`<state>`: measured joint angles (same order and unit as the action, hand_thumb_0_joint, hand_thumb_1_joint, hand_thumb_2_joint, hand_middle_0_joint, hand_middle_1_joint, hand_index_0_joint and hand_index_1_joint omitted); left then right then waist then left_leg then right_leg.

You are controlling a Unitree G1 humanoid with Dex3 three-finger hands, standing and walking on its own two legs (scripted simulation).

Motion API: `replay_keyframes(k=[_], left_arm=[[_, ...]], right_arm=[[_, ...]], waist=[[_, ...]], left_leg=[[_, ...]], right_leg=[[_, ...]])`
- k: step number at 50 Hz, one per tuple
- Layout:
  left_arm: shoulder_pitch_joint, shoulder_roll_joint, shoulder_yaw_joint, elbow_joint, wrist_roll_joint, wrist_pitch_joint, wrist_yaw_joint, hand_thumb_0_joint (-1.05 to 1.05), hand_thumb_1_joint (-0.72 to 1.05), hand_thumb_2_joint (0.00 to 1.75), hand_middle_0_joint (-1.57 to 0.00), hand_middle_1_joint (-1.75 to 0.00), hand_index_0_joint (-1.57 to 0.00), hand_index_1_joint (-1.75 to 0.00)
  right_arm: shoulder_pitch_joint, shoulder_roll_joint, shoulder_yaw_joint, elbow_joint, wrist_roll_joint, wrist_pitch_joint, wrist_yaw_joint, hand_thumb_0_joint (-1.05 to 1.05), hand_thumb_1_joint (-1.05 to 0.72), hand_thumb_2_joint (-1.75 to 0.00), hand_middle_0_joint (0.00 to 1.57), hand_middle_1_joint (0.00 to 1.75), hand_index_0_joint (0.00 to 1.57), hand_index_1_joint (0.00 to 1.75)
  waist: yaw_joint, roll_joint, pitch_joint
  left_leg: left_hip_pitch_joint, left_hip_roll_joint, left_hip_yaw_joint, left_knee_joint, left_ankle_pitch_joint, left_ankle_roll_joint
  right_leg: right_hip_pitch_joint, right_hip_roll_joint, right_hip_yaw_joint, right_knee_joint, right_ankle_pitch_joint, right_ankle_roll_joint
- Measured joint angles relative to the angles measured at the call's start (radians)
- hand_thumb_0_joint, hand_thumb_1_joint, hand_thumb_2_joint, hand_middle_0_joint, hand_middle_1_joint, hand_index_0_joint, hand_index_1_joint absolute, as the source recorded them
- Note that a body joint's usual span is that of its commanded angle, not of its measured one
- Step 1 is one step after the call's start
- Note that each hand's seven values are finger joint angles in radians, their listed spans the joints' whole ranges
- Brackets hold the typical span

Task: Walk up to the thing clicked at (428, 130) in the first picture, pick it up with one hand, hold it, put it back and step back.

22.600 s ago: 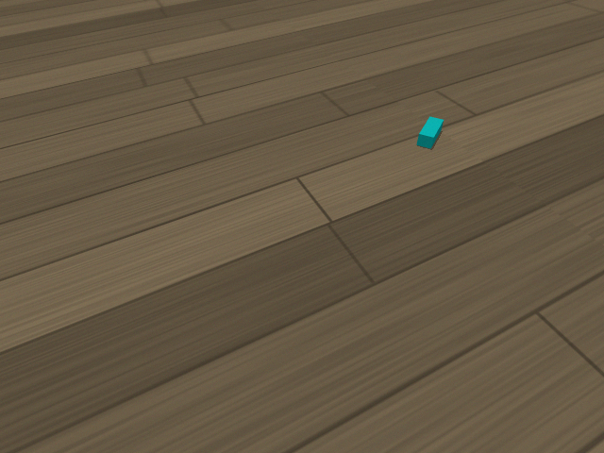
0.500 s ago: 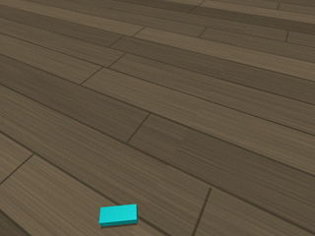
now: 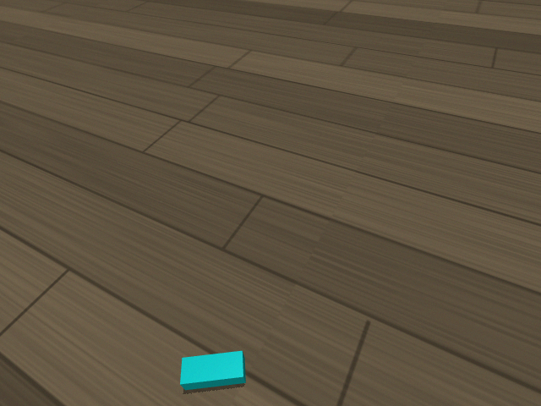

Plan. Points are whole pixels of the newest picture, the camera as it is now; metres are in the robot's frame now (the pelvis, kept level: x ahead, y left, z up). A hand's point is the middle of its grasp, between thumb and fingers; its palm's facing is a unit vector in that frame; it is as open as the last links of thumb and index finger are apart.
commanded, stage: stand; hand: left
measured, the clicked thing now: (214, 370) +0.41 +0.25 -0.74
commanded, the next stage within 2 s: none
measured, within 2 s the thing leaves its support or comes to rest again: neither
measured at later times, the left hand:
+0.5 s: hand out of the picture +0.03 +0.29 -0.16, palm faces -0.02 -0.94 -0.34, open 7.4 cm
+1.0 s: hand out of the picture +0.04 +0.28 -0.15, palm faces -0.01 -0.94 -0.35, open 7.4 cm
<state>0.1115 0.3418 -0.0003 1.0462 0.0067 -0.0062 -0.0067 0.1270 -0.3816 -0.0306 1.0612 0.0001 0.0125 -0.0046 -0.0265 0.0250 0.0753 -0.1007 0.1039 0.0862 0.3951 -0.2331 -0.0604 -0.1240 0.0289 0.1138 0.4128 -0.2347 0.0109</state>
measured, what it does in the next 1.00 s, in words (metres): stands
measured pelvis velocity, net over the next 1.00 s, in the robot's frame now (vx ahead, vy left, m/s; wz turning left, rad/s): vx -0.02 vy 0.03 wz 0.04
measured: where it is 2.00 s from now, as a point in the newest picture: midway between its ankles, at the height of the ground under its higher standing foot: outside the picture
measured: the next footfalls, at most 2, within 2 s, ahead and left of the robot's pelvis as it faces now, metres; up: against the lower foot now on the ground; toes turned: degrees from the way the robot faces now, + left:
none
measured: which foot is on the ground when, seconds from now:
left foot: down 0.00-1.00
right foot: down 0.00-1.00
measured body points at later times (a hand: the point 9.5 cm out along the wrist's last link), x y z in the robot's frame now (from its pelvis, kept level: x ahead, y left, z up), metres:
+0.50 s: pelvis -0.02 +0.03 +0.00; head -0.02 +0.03 +0.45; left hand +0.03 +0.33 -0.13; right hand +0.04 -0.28 -0.13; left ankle -0.01 +0.16 -0.74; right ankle +0.00 -0.13 -0.74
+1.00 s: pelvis -0.02 +0.03 +0.00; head -0.02 +0.03 +0.45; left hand +0.04 +0.33 -0.13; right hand +0.07 -0.28 -0.13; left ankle -0.01 +0.16 -0.74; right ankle +0.00 -0.13 -0.74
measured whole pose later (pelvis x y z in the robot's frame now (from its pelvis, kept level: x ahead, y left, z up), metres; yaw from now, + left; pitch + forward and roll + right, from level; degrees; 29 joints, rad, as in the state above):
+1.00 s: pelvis -0.02 +0.03 +0.00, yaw +2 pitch -3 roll +0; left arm 0.14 0.36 -0.01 1.09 0.01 -0.01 0.00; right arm 0.11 -0.35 -0.03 1.12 -0.01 0.00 0.02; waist -0.01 0.00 0.05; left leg -0.13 0.04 0.07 0.37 -0.19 -0.02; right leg -0.13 -0.03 0.09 0.35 -0.18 0.06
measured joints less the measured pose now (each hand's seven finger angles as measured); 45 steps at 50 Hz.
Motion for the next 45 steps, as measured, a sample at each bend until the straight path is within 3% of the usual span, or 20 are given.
replay_keyframes(k=[10,23,45], left_arm=[[-0.013,0.016,0.006,0.033,-0.002,-0.003,0.005,0.00,0.90,0.90,-0.20,-0.30,-0.20,-0.30],[0.031,0.021,0.005,0.064,0.007,0.002,-0.001,0.00,0.90,0.90,-0.20,-0.30,-0.20,-0.30],[0.031,0.014,-0.009,0.051,0.004,-0.006,0.006,0.00,0.90,0.90,-0.20,-0.30,-0.20,-0.30]], right_arm=[[-0.008,0.035,0.012,0.033,-0.012,-0.008,0.014,0.00,-0.91,-0.89,0.21,0.30,0.21,0.30],[0.008,0.034,-0.003,0.062,-0.016,-0.010,0.018,0.00,-0.91,-0.89,0.21,0.30,0.21,0.30],[-0.023,0.030,-0.002,0.053,-0.007,-0.011,0.020,0.00,-0.91,-0.89,0.21,0.30,0.21,0.30]], waist=[[0.011,-0.021,-0.005],[0.020,-0.039,-0.009],[0.021,-0.027,-0.019]], left_leg=[[0.005,-0.025,0.004,-0.042,0.040,0.019],[-0.021,-0.056,0.000,-0.043,0.056,0.044],[-0.030,-0.059,-0.019,-0.023,0.046,0.044]], right_leg=[[0.012,-0.025,0.004,-0.054,0.045,0.021],[-0.004,-0.057,0.001,-0.065,0.062,0.044],[0.002,-0.060,-0.017,-0.061,0.054,0.046]])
